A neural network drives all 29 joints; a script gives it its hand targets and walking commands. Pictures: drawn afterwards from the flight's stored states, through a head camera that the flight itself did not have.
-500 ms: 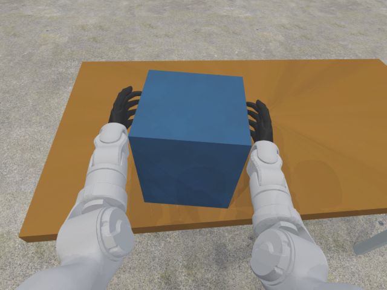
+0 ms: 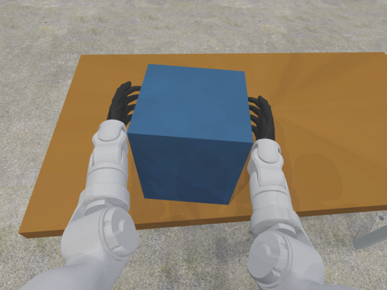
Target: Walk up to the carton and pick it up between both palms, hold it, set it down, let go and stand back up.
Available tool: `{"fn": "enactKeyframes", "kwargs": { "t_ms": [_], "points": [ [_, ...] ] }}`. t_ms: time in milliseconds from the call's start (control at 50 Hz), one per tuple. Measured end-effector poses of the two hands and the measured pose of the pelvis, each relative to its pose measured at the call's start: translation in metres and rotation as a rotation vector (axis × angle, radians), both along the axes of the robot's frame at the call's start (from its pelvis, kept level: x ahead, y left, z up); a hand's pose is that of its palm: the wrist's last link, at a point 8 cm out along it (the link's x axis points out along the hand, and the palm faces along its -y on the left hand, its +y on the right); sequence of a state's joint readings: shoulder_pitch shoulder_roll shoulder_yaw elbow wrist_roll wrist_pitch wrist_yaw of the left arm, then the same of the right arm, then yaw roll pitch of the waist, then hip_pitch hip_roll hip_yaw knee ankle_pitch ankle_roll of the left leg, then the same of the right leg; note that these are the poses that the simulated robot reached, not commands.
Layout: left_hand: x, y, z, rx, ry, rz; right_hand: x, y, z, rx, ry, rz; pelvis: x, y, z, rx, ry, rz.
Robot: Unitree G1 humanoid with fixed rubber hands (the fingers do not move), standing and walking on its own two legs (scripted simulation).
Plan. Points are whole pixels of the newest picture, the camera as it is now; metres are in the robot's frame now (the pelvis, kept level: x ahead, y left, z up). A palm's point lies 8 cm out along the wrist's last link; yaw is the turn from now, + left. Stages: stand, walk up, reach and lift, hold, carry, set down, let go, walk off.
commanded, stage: set down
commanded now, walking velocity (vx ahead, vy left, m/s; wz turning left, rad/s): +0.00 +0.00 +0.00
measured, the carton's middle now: (191, 139) +0.44 +0.03 +0.04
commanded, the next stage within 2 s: none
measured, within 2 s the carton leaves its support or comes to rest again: neither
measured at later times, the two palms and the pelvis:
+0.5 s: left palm (119, 120) +0.43 +0.18 +0.10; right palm (263, 136) +0.41 -0.12 +0.10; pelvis +0.00 +0.00 +0.00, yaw +0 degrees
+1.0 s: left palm (114, 110) +0.46 +0.20 +0.11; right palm (276, 126) +0.44 -0.15 +0.10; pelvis +0.00 +0.01 -0.01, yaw -2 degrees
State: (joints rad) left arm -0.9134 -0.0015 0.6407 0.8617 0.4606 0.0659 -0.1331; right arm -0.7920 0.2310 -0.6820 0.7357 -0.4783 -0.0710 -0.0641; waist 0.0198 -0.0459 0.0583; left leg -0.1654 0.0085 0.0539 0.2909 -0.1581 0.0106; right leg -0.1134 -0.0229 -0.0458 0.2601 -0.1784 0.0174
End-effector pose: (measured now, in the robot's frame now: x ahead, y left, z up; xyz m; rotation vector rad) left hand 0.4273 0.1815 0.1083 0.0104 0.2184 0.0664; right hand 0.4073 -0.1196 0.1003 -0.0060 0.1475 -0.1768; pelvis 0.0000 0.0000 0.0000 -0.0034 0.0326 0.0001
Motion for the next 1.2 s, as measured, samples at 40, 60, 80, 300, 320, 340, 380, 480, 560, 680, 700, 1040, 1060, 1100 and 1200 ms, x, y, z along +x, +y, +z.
{"fn": "enactKeyframes", "kwargs": {
  "t_ms": [40, 60, 80, 300, 320, 340, 380, 480, 560, 680, 700, 1040, 1060, 1100, 1200],
  "points": [
    [0.000, 0.000, 0.000, 0.000, -0.002, 0.000, 0.000, 0.000, 0.000, -0.003, -0.002, 0.000, 0.000, 0.000, 0.000, 0.000, 0.000, 0.000],
    [0.000, 0.000, 0.000, 0.001, -0.002, 0.000, 0.000, 0.000, 0.000, -0.005, -0.003, 0.000, 0.000, 0.000, 0.000, 0.000, 0.000, 0.000],
    [0.000, 0.000, -0.001, 0.000, -0.004, -0.001, 0.000, 0.000, 0.000, -0.006, -0.004, 0.000, 0.000, 0.000, 0.000, 0.000, -0.001, 0.000],
    [0.001, 0.000, -0.002, 0.004, -0.011, -0.004, 0.000, 0.000, -0.001, -0.020, -0.014, 0.000, 0.000, -0.001, 0.000, 0.001, -0.003, 0.000],
    [0.001, 0.000, -0.002, 0.004, -0.011, -0.004, 0.000, 0.000, -0.001, -0.021, -0.014, 0.000, 0.000, -0.001, 0.000, 0.001, -0.003, 0.000],
    [0.001, 0.000, -0.002, 0.004, -0.012, -0.004, 0.000, 0.000, -0.001, -0.022, -0.015, 0.001, 0.000, -0.001, 0.000, 0.001, -0.003, 0.000],
    [0.001, 0.000, -0.002, 0.005, -0.013, -0.004, 0.000, 0.000, -0.001, -0.023, -0.016, 0.001, 0.000, -0.001, 0.000, 0.001, -0.004, -0.001],
    [0.002, 0.000, -0.004, 0.010, -0.012, -0.007, 0.001, 0.000, -0.001, -0.034, -0.015, 0.014, 0.000, 0.000, 0.000, 0.002, -0.005, -0.004],
    [0.005, 0.000, -0.009, 0.028, 0.004, -0.012, 0.003, -0.003, -0.005, -0.047, 0.009, 0.032, -0.001, 0.000, 0.000, 0.001, 0.000, -0.009],
    [0.014, 0.000, -0.028, 0.066, 0.065, -0.013, 0.006, -0.006, -0.040, -0.011, 0.150, 0.057, -0.002, 0.002, -0.003, -0.011, 0.100, -0.017],
    [0.017, 0.000, -0.031, 0.066, 0.073, -0.011, 0.007, -0.005, -0.045, -0.001, 0.164, 0.056, -0.002, 0.002, -0.004, -0.014, 0.126, -0.018],
    [0.027, 0.020, 0.005, 0.047, 0.033, 0.015, 0.030, -0.043, 0.005, 0.010, 0.099, -0.018, -0.005, 0.007, -0.014, -0.034, 0.221, -0.033],
    [0.025, 0.022, 0.008, 0.047, 0.030, 0.017, 0.029, -0.046, 0.009, 0.010, 0.101, -0.023, -0.007, 0.007, -0.013, -0.034, 0.216, -0.032],
    [0.022, 0.025, 0.013, 0.047, 0.028, 0.019, 0.026, -0.052, 0.016, 0.011, 0.109, -0.027, -0.011, 0.005, -0.013, -0.033, 0.206, -0.030],
    [0.014, 0.026, 0.024, 0.052, 0.026, 0.021, 0.020, -0.058, 0.032, 0.022, 0.125, -0.007, -0.022, 0.000, -0.014, -0.029, 0.204, -0.022]
  ]
}}
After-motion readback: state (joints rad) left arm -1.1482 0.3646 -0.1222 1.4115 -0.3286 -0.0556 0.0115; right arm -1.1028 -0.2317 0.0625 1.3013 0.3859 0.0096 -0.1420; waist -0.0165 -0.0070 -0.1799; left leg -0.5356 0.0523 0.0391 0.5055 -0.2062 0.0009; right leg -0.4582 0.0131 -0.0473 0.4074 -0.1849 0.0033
